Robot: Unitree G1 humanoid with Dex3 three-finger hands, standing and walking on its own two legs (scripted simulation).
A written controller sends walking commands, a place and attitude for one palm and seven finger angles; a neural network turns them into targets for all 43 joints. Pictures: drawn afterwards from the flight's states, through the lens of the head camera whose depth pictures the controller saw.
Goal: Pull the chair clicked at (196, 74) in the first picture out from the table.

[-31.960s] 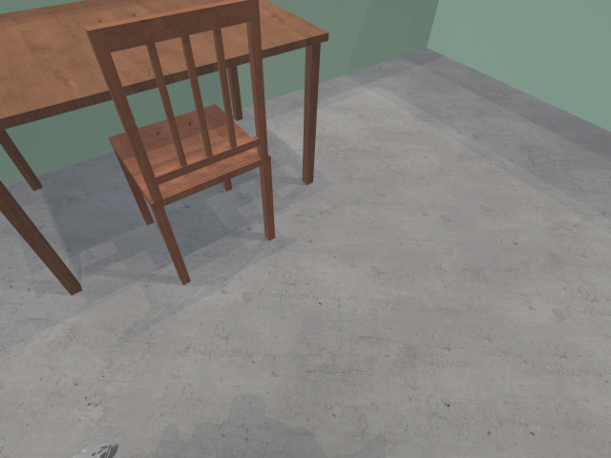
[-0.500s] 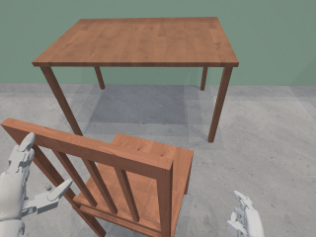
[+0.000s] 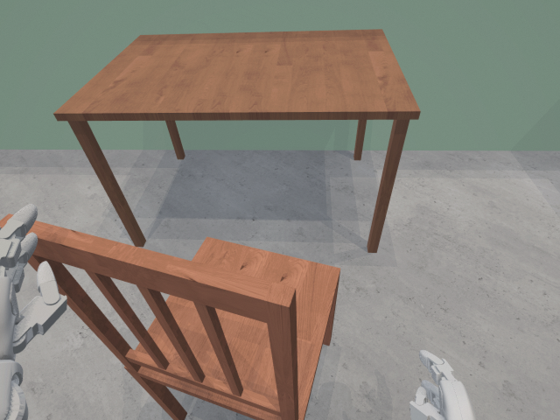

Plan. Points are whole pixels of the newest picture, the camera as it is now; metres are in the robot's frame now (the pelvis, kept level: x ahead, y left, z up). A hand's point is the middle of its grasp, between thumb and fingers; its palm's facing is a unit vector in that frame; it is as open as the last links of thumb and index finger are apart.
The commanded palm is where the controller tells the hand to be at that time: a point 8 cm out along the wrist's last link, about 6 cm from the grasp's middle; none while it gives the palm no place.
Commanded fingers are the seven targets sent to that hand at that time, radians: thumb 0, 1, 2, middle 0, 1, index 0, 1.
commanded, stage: draw the hand back to the body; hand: left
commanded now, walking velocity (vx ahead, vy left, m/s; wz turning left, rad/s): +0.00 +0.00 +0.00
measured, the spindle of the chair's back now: (177, 339) +0.25 +0.22 -0.06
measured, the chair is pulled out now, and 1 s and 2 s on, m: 0.58 0.58 0.58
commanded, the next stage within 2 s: step back with the hand held close in 0.06 s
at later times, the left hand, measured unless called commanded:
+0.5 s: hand (56, 326) +0.16 +0.26 +0.15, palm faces +0.36 -0.78 -0.51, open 7.4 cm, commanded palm +0.10 +0.31 +0.18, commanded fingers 0.00 0.90 0.90 -0.20 -0.30 -0.20 -0.30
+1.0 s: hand out of the picture +0.10 +0.29 +0.16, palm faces +0.45 -0.75 -0.48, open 7.4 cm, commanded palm +0.04 +0.32 +0.18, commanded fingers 0.00 0.90 0.90 -0.20 -0.30 -0.20 -0.30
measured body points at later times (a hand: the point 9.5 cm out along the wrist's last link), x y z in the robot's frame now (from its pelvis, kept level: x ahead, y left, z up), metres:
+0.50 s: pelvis -0.04 +0.01 +0.00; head -0.02 -0.01 +0.45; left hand +0.14 +0.30 +0.18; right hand +0.14 -0.23 -0.09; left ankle -0.02 +0.14 -0.74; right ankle -0.04 -0.12 -0.74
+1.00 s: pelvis -0.10 +0.02 -0.01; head -0.09 +0.03 +0.44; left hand +0.07 +0.33 +0.19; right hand +0.08 -0.20 -0.09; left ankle -0.02 +0.14 -0.74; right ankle -0.04 -0.12 -0.74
